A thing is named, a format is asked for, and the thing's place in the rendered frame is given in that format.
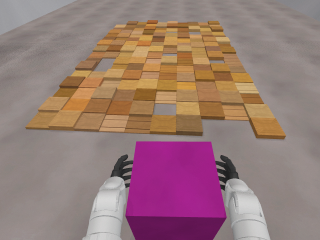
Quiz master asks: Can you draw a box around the right robot hand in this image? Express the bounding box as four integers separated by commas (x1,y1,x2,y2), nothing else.
215,155,239,190

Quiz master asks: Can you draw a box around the carton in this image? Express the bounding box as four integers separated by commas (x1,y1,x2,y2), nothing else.
125,141,227,240

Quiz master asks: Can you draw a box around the robot left forearm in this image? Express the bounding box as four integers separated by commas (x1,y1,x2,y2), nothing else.
82,176,126,240

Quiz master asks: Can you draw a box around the left robot hand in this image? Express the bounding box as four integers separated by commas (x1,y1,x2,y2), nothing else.
110,154,133,188

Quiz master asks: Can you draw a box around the robot right forearm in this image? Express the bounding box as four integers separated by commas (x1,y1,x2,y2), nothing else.
224,178,271,240

